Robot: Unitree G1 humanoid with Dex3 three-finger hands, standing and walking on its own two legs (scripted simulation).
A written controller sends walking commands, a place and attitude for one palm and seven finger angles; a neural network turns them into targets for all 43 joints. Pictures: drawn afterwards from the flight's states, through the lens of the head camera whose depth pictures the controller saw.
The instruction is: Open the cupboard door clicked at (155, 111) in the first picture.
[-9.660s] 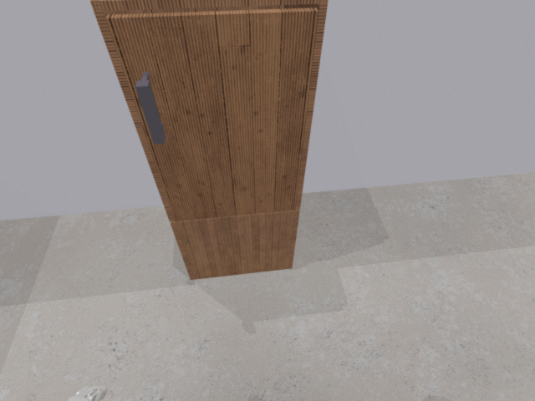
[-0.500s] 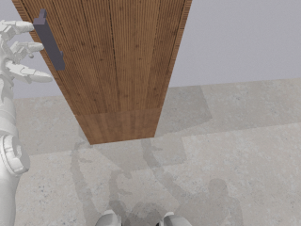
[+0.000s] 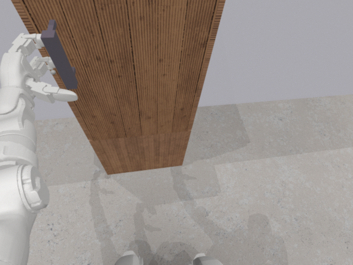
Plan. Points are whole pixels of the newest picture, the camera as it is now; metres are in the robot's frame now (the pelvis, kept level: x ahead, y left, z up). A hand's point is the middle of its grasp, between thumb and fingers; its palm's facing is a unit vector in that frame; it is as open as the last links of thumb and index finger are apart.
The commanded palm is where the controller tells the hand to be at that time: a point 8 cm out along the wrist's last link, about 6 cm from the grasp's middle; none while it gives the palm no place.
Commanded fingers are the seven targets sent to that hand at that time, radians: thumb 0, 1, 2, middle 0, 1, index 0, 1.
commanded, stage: slide the fingers in behind the handle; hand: left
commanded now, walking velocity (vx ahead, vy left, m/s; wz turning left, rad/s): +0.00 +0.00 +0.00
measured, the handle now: (62, 56) +0.56 +0.22 +0.12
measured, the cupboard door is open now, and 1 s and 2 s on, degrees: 0 0 1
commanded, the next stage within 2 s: close the thumb around the handle in 0.88 s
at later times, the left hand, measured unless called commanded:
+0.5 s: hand (71, 72) +0.50 +0.19 +0.12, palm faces +0.06 -1.00 +0.01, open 14.0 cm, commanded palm +0.48 +0.24 +0.12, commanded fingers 0.00 -0.50 0.30 -0.30 -1.20 -0.30 -1.20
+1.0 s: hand (71, 72) +0.50 +0.19 +0.13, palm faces +0.08 -1.00 +0.00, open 14.0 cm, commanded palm +0.48 +0.24 +0.12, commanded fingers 0.00 -0.39 0.35 -0.31 -1.21 -0.31 -1.21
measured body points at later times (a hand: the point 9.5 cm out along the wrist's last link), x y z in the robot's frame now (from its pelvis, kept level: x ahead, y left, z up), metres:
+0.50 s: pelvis +0.00 +0.00 +0.00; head +0.09 +0.02 +0.44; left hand +0.49 +0.25 +0.13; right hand +0.00 -0.27 -0.11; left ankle +0.02 +0.11 -0.70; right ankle -0.02 -0.13 -0.70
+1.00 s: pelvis +0.00 -0.01 +0.00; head +0.09 +0.01 +0.44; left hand +0.49 +0.25 +0.13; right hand -0.01 -0.28 -0.11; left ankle +0.02 +0.11 -0.70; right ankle -0.02 -0.13 -0.70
